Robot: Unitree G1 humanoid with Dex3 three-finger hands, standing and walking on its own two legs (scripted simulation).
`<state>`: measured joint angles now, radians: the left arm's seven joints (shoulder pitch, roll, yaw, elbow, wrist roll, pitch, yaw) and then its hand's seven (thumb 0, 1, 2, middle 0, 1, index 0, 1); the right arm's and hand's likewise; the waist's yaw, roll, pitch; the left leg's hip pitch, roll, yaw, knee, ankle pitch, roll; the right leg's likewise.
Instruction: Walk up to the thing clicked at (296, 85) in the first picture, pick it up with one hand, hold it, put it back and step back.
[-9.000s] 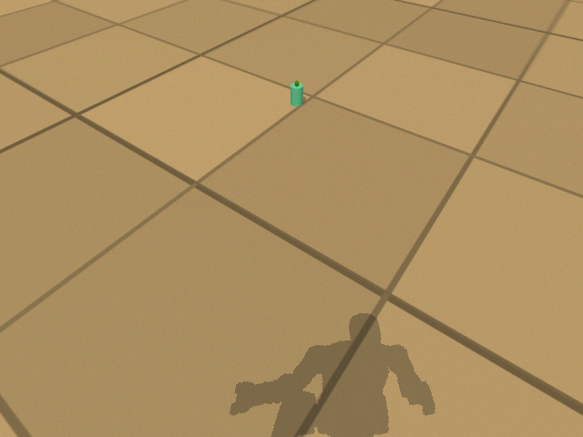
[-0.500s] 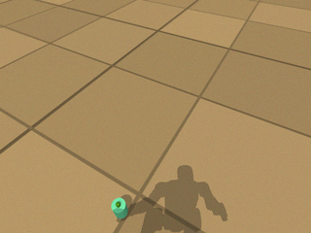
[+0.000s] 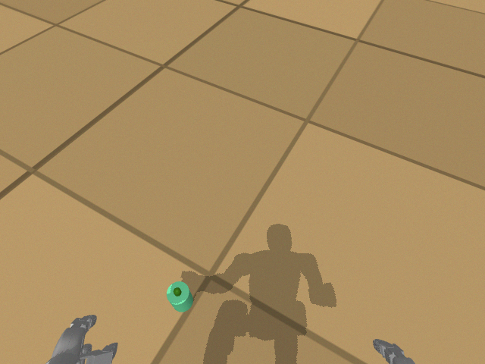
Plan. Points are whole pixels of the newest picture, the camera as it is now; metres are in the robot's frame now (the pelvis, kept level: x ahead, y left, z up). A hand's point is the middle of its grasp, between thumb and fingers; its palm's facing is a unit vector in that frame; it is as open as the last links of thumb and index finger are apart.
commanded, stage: go down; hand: left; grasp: from the side
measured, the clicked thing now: (179, 296) +0.40 +0.23 -0.69
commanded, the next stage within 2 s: none
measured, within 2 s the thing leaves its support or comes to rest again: neither
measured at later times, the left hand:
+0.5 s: hand (99, 358) +0.16 +0.28 -0.18, palm faces +0.05 -0.93 -0.37, open 16.6 cm
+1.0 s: hand out of the picture +0.15 +0.30 -0.21, palm faces +0.08 -0.93 -0.37, open 17.0 cm
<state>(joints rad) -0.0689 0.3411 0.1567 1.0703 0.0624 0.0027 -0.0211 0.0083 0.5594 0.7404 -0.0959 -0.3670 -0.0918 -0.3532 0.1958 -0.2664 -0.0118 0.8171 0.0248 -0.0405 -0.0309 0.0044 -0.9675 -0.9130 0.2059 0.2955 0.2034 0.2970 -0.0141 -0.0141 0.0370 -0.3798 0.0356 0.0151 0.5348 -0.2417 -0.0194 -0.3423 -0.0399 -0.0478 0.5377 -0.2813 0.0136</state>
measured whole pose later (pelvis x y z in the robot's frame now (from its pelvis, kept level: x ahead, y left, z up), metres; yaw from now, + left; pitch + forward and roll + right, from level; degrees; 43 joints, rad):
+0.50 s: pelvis +0.01 +0.01 -0.05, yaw +0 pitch +13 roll -1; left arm 0.21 0.33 0.22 0.54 0.06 0.24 -0.04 0.00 -0.49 0.33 -0.05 -0.34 -0.06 -0.33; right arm 0.23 -0.25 -0.02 0.60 0.01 -0.12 -0.06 0.01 -0.85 -0.88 0.21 0.30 0.20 0.30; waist -0.03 0.01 -0.09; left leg -0.75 0.05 0.00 0.98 -0.47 -0.01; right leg -0.69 -0.04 -0.05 0.95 -0.49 0.02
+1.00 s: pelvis -0.01 +0.01 -0.10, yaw -1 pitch +20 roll -3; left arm 0.28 0.38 0.31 0.41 0.01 0.12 -0.10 -0.01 -0.57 0.21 -0.09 -0.26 -0.09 -0.25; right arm 0.20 -0.23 -0.01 0.56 -0.01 -0.19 -0.07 0.01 -0.90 -0.89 0.21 0.30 0.21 0.30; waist -0.03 0.00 -0.12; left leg -1.06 0.06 -0.03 1.25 -0.55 -0.01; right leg -0.99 -0.04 -0.06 1.21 -0.57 0.02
